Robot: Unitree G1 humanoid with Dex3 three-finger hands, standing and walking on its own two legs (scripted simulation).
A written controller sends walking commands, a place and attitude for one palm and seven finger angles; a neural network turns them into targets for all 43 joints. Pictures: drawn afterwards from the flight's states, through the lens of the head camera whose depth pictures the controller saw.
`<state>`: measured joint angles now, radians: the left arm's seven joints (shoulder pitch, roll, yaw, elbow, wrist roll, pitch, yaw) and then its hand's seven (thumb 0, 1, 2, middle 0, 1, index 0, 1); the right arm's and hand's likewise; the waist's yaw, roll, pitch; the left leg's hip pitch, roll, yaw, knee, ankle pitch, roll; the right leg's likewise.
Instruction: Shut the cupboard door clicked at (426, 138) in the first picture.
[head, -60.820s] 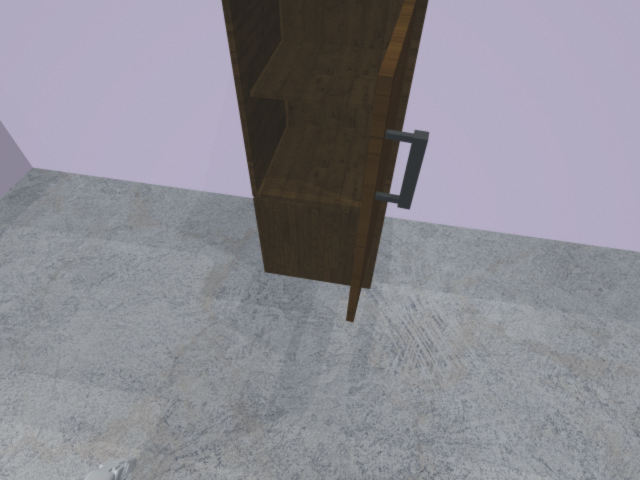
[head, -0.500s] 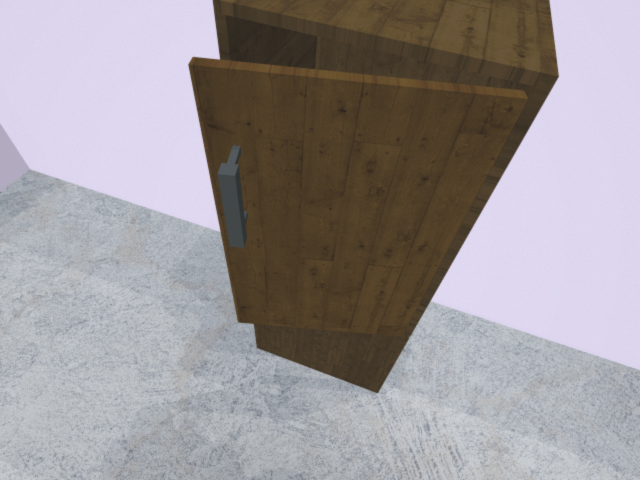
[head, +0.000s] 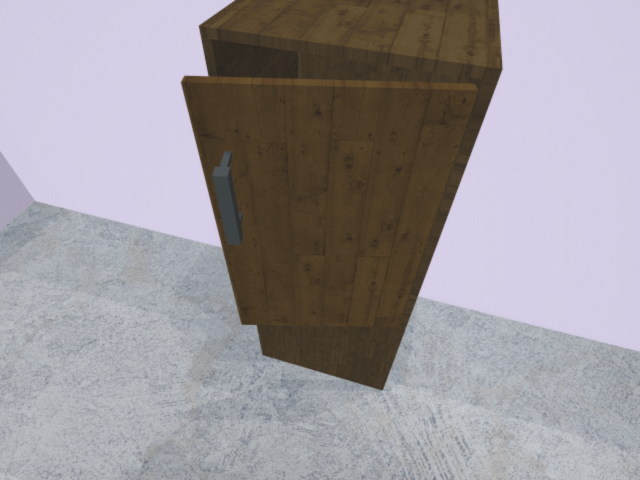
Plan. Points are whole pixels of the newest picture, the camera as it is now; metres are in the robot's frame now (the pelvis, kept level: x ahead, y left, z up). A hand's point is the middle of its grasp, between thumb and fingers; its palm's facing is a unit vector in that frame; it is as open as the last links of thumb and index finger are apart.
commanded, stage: come to a stop and stand still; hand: left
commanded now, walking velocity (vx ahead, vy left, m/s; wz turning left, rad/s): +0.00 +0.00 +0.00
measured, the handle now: (231, 199) +0.48 +0.17 +0.08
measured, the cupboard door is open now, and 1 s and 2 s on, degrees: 16 16 16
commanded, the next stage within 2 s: look again from close up in 0.26 s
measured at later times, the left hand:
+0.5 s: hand out of the picture -0.05 +0.17 -0.19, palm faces +0.02 -0.99 -0.14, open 7.3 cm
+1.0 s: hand out of the picture -0.03 +0.17 -0.18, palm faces +0.03 -0.99 -0.16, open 7.3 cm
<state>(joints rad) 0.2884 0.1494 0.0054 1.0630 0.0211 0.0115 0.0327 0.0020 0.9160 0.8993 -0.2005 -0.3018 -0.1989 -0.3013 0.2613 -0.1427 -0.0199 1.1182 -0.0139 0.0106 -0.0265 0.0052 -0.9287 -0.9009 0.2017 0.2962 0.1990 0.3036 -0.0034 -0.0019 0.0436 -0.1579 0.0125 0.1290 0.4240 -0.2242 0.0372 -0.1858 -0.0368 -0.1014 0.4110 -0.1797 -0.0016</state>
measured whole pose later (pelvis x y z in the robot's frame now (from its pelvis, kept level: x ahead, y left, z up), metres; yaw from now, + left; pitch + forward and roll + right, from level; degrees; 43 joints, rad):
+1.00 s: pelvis -0.02 +0.01 +0.00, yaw +1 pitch -2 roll +0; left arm 0.35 0.13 -0.02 1.06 0.03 -0.01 0.03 0.00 0.91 0.90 -0.20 -0.30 -0.20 -0.30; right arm 0.30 -0.17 0.00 1.05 -0.02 -0.02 -0.01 0.01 -0.91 -0.90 0.20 0.30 0.20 0.30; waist 0.00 0.00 0.01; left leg -0.22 -0.02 0.13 0.44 -0.20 0.07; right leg -0.26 -0.07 -0.09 0.46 -0.17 0.02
